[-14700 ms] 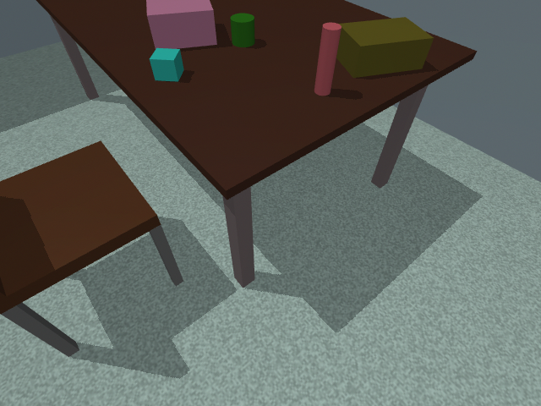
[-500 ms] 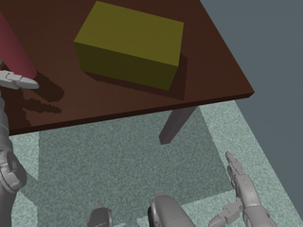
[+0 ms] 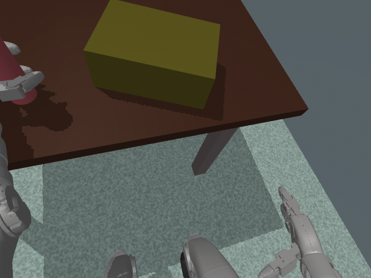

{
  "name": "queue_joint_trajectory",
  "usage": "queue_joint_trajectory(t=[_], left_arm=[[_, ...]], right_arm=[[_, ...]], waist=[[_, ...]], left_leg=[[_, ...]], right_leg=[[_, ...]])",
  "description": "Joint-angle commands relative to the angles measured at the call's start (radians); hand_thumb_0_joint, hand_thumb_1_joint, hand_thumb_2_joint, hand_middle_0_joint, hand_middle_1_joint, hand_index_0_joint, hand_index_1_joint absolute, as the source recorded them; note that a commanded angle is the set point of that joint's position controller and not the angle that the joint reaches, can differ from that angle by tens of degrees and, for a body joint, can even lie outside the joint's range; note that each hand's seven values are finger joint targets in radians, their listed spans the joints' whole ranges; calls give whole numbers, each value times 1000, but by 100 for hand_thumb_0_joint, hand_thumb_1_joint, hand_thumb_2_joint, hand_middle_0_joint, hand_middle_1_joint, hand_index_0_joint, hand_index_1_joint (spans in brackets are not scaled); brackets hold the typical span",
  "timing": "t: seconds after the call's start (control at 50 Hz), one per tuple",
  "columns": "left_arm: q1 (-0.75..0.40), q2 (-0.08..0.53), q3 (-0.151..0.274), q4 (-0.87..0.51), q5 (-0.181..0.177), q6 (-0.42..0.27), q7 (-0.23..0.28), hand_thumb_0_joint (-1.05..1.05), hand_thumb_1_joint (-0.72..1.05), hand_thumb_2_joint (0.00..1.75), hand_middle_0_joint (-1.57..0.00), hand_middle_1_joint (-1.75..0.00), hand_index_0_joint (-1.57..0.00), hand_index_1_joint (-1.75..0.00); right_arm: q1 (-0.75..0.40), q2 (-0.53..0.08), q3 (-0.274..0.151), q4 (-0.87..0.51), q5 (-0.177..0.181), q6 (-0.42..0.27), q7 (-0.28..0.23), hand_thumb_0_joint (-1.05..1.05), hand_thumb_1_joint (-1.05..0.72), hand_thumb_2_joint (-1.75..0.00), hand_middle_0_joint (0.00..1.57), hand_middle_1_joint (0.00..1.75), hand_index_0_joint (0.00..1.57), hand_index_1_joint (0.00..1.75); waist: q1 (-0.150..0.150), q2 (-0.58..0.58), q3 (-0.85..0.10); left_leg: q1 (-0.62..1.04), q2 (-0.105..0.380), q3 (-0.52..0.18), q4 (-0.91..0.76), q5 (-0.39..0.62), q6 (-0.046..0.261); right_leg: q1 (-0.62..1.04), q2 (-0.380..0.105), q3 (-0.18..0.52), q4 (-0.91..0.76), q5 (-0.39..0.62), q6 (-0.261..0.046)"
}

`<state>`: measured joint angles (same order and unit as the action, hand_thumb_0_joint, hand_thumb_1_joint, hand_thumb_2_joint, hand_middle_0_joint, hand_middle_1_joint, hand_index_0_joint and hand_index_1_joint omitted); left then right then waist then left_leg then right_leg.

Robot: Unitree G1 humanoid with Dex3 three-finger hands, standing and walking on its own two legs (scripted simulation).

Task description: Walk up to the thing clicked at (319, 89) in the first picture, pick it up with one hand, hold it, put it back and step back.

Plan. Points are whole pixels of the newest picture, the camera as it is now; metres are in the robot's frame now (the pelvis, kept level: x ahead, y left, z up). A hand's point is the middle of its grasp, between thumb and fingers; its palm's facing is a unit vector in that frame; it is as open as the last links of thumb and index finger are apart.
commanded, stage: close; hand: left
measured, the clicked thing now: out of the picture +0.52 +0.25 +0.12
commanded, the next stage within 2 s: settle in 0.08 s
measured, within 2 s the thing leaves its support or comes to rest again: leaves its support in 0.34 s
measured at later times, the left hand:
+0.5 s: hand (5, 61) +0.52 +0.24 +0.12, palm faces +0.22 -0.98 +0.00, open 7.0 cm
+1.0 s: hand out of the picture +0.52 +0.24 +0.15, palm faces +0.22 -0.98 -0.01, open 7.0 cm
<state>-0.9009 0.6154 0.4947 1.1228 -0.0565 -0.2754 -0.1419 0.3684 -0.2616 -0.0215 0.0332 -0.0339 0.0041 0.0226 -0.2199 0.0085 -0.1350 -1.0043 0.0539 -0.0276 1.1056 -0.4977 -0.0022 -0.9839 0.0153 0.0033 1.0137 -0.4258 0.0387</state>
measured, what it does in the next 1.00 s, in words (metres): stands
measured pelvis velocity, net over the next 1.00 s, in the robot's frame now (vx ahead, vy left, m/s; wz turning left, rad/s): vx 0.01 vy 0.00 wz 0.01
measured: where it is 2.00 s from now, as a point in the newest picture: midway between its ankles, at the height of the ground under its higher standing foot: outside the picture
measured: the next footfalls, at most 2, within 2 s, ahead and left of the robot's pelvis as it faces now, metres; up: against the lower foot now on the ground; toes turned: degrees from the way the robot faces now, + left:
none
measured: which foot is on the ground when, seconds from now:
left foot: down 0.00-1.00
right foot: down 0.00-1.00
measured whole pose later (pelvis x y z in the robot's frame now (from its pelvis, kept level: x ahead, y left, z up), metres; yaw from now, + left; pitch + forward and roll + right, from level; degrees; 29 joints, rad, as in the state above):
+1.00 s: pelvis +0.01 +0.00 +0.02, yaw +1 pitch +18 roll -2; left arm -0.93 0.57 0.45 1.08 -0.06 -0.18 -0.11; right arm 0.34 -0.24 -0.03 0.14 -0.01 0.01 0.01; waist -0.18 0.01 -0.12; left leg -0.83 0.05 -0.02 0.97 -0.45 -0.01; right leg -0.82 0.01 0.01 0.89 -0.39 0.03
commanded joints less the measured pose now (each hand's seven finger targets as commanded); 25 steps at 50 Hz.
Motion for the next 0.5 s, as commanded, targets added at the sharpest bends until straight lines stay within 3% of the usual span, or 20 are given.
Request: queue_joint_trajectory(t=[0.0,0.02,0.04,0.06,0.08,0.1,0.12,0.14,0.16,0.18,0.2,0.22,0.26,0.3,0.36,0.38,0.4,0.44,0.48], left_arm=[[-349,188,-27,-132,-13,-68,4,0,36,99,-134,-123,-135,-122],[-362,239,13,-214,-19,-78,5,0,41,107,-136,-126,-137,-125],[-378,237,0,-222,-21,-79,2,0,43,112,-139,-130,-141,-128],[-372,214,-9,-202,-21,-73,1,0,51,120,-131,-133,-133,-132],[-399,246,0,-261,-21,-75,2,0,48,114,-139,-131,-141,-129],[-416,232,-13,-265,-20,-71,7,0,48,115,-141,-132,-143,-131],[-424,188,-31,-250,-21,-64,8,0,48,116,-143,-133,-144,-132],[-419,178,-35,-261,-27,-63,11,0,47,117,-144,-135,-145,-134],[-442,203,-27,-289,-31,-64,13,0,46,117,-146,-136,-147,-135],[-437,197,-28,-270,-29,-62,16,0,54,125,-139,-141,-141,-141],[-452,238,-14,-297,-21,-63,24,0,58,129,-140,-142,-142,-141],[-460,274,0,-325,-13,-64,34,0,61,134,-140,-144,-141,-144],[-476,227,-17,-325,-15,-62,44,0,58,135,-140,-147,-142,-146],[-479,243,-7,-346,-22,-61,49,0,54,136,-141,-148,-144,-148],[-483,241,-13,-339,-18,-44,44,0,52,139,-143,-151,-145,-151],[-477,231,-21,-306,-17,-36,44,0,50,138,-144,-152,-146,-152],[-494,214,-26,-327,-21,-34,43,0,51,139,-143,-152,-145,-152],[-466,234,-12,-272,-15,-20,51,0,52,140,-143,-151,-145,-151],[-464,240,-10,-281,-14,-14,48,0,51,139,-143,-152,-146,-151]], right_arm=[[44,-143,-92,-151,5,-56,-15,0,55,-4,5,5,5,5],[40,-150,-92,-178,6,-60,-14,0,55,-4,5,5,5,5],[56,-134,-81,-158,7,-57,-12,0,55,-4,5,5,5,5],[55,-123,-69,-150,6,-54,-6,0,57,-5,5,5,5,5],[37,-139,-87,-166,6,-57,-6,0,56,-4,5,5,5,5],[48,-145,-95,-171,3,-54,-6,0,55,-5,5,5,5,5],[34,-116,-68,-156,4,-53,-2,0,55,-5,5,5,5,5],[41,-132,-90,-148,3,-54,-4,0,55,-5,5,5,5,5],[36,-131,-85,-146,5,-57,-7,0,55,-4,5,5,5,5],[18,-135,-90,-151,6,-58,-8,0,57,-5,5,5,5,5],[12,-171,-126,-149,4,-57,-12,0,57,-5,5,5,5,5],[27,-187,-135,-161,2,-54,-13,0,57,-5,5,5,5,5],[14,-141,-96,-181,4,-52,-10,0,57,-5,5,5,5,5],[22,-143,-108,-150,8,-47,-14,0,57,-5,5,5,5,5],[16,-113,-73,-150,11,-45,-17,0,56,-5,5,5,5,5],[27,-118,-86,-123,11,-41,-18,0,56,-5,5,5,5,5],[1,-110,-71,-154,12,-47,-18,0,56,-5,5,5,5,5],[21,-132,-105,-93,10,-41,-21,0,57,-5,5,5,5,5],[-19,-130,-92,-139,14,-42,-19,0,57,-5,5,5,5,5]], waist=[[-14,157,-462],[4,169,-490],[3,202,-512],[10,205,-498],[17,237,-528],[2,246,-548],[6,227,-519],[-4,210,-516],[3,218,-519],[1,208,-521],[5,220,-514],[13,238,-539],[18,220,-549],[23,212,-536],[28,203,-546],[22,197,-520],[27,190,-528],[27,177,-467],[36,159,-503]], left_leg=[[367,-8,-11,-118,437,2],[383,-7,-10,-118,477,-1],[392,-12,-6,-117,473,-2],[406,-9,-10,-123,478,-6],[430,-8,-10,-124,483,-9],[446,-7,-11,-121,492,-9],[427,-7,-11,-126,472,-7],[430,-5,-10,-126,474,-5],[424,-9,-5,-124,468,-3],[431,-7,-7,-125,475,-3],[434,-5,-12,-134,462,-7],[459,-4,-15,-138,470,-10],[464,-5,-15,-146,477,-11],[448,-9,-11,-158,457,-8],[460,-14,-2,-161,458,-3],[447,-15,2,-167,437,-1],[447,-17,4,-170,435,0],[409,-19,7,-183,391,1],[412,-20,10,-186,414,6]], right_leg=[[196,24,-37,-81,318,-58],[216,23,-40,-75,346,-59],[231,19,-37,-74,344,-58],[212,21,-42,-74,332,-60],[213,20,-41,-72,326,-61],[212,20,-40,-73,332,-61],[208,22,-41,-78,324,-60],[213,21,-41,-79,336,-59],[226,19,-37,-82,339,-57],[225,20,-37,-80,343,-58],[208,21,-40,-81,320,-61],[214,21,-40,-82,316,-62],[246,22,-43,-88,323,-62],[274,20,-40,-94,326,-59],[296,18,-34,-107,338,-55],[295,18,-31,-116,332,-53],[308,17,-32,-120,337,-53],[296,15,-30,-131,313,-52],[340,12,-25,-136,341,-52]])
